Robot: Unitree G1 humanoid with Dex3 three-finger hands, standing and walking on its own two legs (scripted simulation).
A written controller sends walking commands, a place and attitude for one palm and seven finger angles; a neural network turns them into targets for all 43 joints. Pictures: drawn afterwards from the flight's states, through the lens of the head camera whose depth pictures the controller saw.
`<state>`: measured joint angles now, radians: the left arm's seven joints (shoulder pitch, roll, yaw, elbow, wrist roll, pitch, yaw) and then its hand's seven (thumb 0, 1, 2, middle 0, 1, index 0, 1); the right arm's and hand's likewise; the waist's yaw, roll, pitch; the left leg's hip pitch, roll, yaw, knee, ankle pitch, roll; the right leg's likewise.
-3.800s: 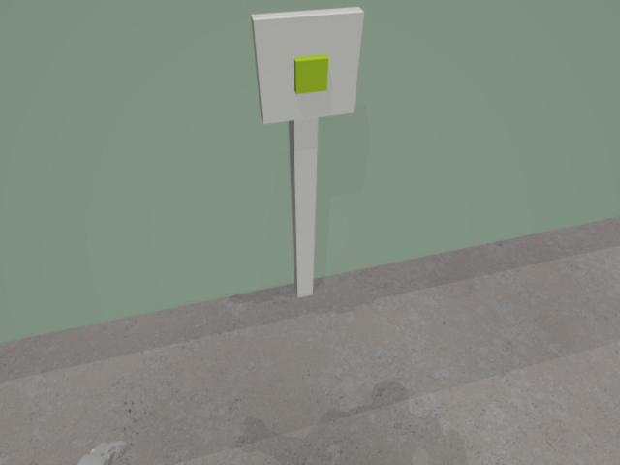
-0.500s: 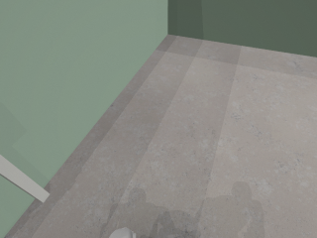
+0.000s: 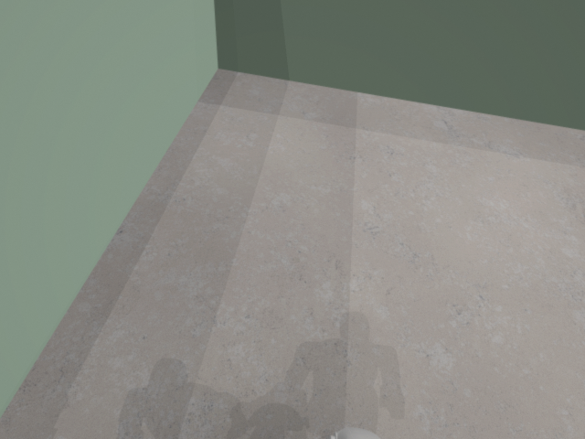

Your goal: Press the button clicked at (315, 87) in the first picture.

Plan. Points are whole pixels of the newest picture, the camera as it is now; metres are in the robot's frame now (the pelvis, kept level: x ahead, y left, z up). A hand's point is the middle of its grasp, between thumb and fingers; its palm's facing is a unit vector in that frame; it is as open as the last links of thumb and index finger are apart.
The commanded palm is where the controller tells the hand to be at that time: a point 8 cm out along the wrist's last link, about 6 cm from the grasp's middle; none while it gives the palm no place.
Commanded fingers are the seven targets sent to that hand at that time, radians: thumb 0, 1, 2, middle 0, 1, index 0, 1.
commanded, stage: walk to a spot facing it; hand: left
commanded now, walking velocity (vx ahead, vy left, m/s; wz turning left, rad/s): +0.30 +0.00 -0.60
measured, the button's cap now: out of the picture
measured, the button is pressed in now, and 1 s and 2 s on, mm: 0 0 0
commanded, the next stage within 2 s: turn to face it in 0.38 s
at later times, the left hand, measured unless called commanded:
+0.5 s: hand (256, 313) +0.37 +0.09 -0.18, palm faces -0.31 -0.94 -0.17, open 7.4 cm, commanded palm none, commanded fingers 0.00 0.90 0.90 -0.20 -0.30 -0.20 -0.30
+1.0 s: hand (208, 322) +0.35 +0.18 -0.19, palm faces -0.06 -0.99 -0.16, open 7.4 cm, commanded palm none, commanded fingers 0.00 0.90 0.90 -0.20 -0.30 -0.20 -0.30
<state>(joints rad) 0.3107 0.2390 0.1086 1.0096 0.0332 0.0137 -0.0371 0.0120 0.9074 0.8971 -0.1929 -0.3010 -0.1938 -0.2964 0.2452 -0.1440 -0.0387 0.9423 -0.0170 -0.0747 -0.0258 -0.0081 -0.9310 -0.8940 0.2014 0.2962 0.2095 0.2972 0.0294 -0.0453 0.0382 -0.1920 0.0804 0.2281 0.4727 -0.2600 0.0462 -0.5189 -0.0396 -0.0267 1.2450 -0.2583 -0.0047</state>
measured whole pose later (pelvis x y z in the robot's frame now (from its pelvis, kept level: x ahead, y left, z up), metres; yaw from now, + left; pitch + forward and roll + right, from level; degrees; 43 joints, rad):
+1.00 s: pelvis +0.27 +0.00 -0.01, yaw -7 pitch +0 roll -3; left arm 0.21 0.20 0.07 0.99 0.02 0.04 0.02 0.01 0.91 0.90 -0.20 -0.30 -0.20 -0.30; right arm 0.23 -0.15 -0.03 0.97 -0.02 0.02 -0.01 0.00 -0.92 -0.89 0.20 0.30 0.21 0.30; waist -0.01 -0.04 0.07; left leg -0.30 0.02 0.08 0.59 -0.30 0.07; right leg -0.43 -0.05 -0.09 1.04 -0.48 0.04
